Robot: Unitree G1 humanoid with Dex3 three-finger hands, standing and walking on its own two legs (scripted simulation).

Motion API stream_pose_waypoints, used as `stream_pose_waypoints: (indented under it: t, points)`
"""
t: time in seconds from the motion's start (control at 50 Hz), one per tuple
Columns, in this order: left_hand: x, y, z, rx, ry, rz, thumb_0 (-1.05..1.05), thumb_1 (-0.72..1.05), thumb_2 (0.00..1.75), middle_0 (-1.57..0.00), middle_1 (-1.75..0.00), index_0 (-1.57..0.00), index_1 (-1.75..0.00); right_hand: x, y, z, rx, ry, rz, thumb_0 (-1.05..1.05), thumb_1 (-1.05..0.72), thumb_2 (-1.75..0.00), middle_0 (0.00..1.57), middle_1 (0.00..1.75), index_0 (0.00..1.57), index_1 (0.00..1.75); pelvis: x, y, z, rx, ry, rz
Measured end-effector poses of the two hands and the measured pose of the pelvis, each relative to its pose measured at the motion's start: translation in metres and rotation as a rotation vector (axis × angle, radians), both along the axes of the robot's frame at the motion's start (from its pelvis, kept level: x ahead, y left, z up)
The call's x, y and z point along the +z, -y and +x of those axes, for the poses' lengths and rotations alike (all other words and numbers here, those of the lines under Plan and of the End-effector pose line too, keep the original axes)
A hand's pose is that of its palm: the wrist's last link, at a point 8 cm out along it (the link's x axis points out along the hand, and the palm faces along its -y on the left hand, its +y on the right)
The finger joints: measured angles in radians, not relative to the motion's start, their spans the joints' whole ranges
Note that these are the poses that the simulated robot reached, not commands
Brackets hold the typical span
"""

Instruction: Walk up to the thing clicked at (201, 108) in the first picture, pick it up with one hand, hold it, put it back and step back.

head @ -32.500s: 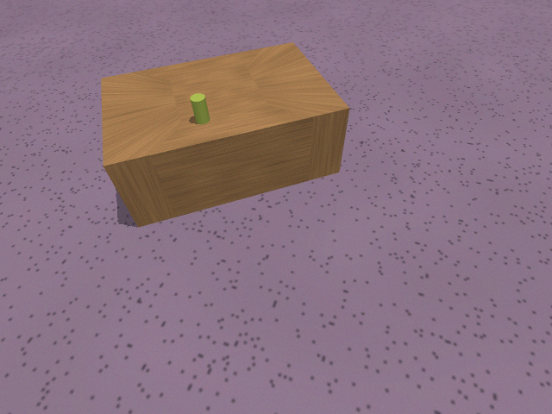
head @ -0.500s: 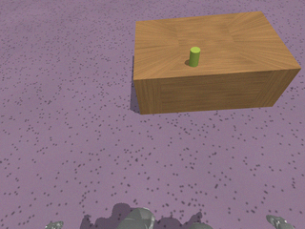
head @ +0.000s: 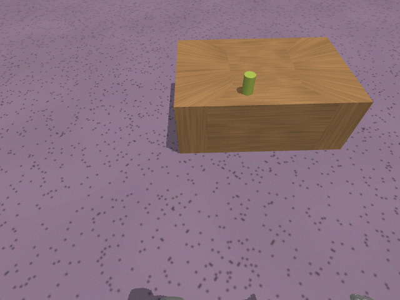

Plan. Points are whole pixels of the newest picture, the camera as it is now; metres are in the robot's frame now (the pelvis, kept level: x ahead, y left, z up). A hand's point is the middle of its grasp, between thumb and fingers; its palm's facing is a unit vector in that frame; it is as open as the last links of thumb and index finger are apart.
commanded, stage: step back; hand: right
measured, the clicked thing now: (248, 83) +1.15 -0.18 -0.32
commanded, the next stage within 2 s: stand in 0.60 s
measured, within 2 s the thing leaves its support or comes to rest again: neither
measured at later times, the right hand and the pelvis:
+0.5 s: hand out of the picture +0.12 -0.25 -0.15, palm faces +0.01 +0.94 -0.35, open 7.4 cm; pelvis +0.04 +0.00 +0.00, yaw -1 degrees
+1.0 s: hand out of the picture +0.12 -0.25 -0.13, palm faces +0.02 +0.94 -0.33, open 7.4 cm; pelvis +0.02 +0.00 +0.02, yaw -1 degrees
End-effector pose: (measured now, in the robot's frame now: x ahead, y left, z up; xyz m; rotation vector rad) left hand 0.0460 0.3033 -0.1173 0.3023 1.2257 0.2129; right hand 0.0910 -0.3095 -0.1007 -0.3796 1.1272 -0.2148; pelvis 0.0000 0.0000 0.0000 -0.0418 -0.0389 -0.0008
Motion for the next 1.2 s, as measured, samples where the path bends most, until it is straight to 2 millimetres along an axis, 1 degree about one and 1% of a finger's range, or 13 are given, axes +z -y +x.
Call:
stream_pose_waypoints:
  t: [0.06,0.14,0.24,0.28,0.36,0.44,0.52,0.62,0.7,0.82,0.92,1.02,1.2]
  points:
    - [0.004,-0.002,-0.005,0.018,0.007,0.01,0.01,0.9,0.9,-0.2,-0.3,-0.21,-0.3,-0.001,-0.002,0.004,0.01,0.0,0.014,0.01,-0.9,-0.89,0.21,0.3,0.2,0.3,0.001,0.0,0.003,0.001,0.003,0.025]
    - [0.003,-0.012,0.0,0.03,0.019,0.018,0.01,0.9,0.9,-0.2,-0.3,-0.21,-0.3,-0.005,-0.008,0.009,0.017,0.001,0.02,0.01,-0.9,-0.89,0.2,0.3,0.2,0.3,-0.002,-0.007,0.008,0.025,0.011,0.034]
    - [0.002,-0.018,0.021,0.005,0.018,0.019,0.01,0.9,0.9,-0.2,-0.3,-0.2,-0.3,-0.006,-0.02,0.009,0.001,0.005,0.044,0.01,-0.9,-0.89,0.21,0.3,0.2,0.3,-0.001,-0.009,0.015,-0.006,0.006,0.048]
    - [0.004,-0.017,0.032,-0.013,0.025,0.023,0.01,0.9,0.9,-0.2,-0.3,-0.2,-0.3,-0.005,-0.02,0.008,-0.007,-0.001,0.05,0.01,-0.9,-0.89,0.21,0.3,0.2,0.3,0.001,-0.006,0.018,-0.018,0.003,0.046]
    - [0.007,-0.01,0.05,-0.026,0.056,0.032,0.01,0.9,0.9,-0.2,-0.3,-0.2,-0.3,-0.01,-0.013,0.01,-0.03,-0.025,0.057,0.01,-0.9,-0.89,0.21,0.3,0.2,0.3,0.0,0.0,0.024,-0.013,0.004,0.026]
    - [0.008,-0.007,0.061,-0.038,0.055,0.03,0.0,0.9,0.9,-0.2,-0.3,-0.2,-0.3,-0.013,-0.011,0.018,-0.042,-0.029,0.054,0.01,-0.9,-0.89,0.21,0.3,0.2,0.3,0.0,-0.001,0.034,-0.014,0.001,0.033]
    - [0.01,-0.005,0.079,-0.029,0.066,0.022,0.01,0.9,0.9,-0.2,-0.3,-0.2,-0.3,-0.012,-0.013,0.026,-0.044,-0.035,0.059,0.01,-0.9,-0.89,0.21,0.3,0.2,0.3,0.002,-0.003,0.044,-0.01,-0.003,0.043]
    - [0.009,-0.003,0.1,-0.03,0.107,0.014,0.01,0.9,0.9,-0.2,-0.3,-0.2,-0.3,-0.009,-0.015,0.036,-0.039,-0.035,0.051,0.01,-0.9,-0.89,0.21,0.3,0.2,0.3,0.003,-0.002,0.046,-0.008,-0.001,0.037]
    - [0.01,0.003,0.104,-0.035,0.094,-0.002,0.0,0.9,0.9,-0.2,-0.3,-0.2,-0.3,-0.003,-0.017,0.044,-0.041,-0.016,0.051,0.01,-0.9,-0.89,0.21,0.3,0.2,0.3,0.008,-0.003,0.045,-0.011,0.002,0.039]
    - [0.014,0.012,0.099,-0.057,0.079,-0.019,0.0,0.9,0.9,-0.2,-0.3,-0.2,-0.3,0.004,-0.018,0.046,-0.042,0.007,0.056,0.01,-0.9,-0.89,0.21,0.3,0.2,0.3,0.014,-0.004,0.037,-0.014,0.012,0.038]
    - [0.016,0.014,0.085,-0.058,0.071,-0.024,0.0,0.9,0.9,-0.2,-0.3,-0.2,-0.3,0.007,-0.019,0.036,-0.043,0.01,0.067,0.01,-0.9,-0.89,0.2,0.3,0.2,0.3,0.017,-0.003,0.027,-0.015,0.024,0.038]
    - [0.017,0.012,0.066,-0.051,0.054,-0.021,0.0,0.9,0.9,-0.2,-0.3,-0.2,-0.3,0.006,-0.019,0.018,-0.046,-0.009,0.074,0.01,-0.9,-0.89,0.21,0.3,0.2,0.3,0.019,-0.002,0.016,-0.014,0.03,0.037]
    - [0.014,0.004,0.023,-0.029,-0.031,-0.01,0.0,0.9,0.9,-0.2,-0.3,-0.2,-0.3,-0.001,-0.015,-0.025,-0.069,-0.107,0.077,0.01,-0.9,-0.89,0.21,0.3,0.2,0.3,0.019,-0.002,0.005,-0.012,0.011,0.036]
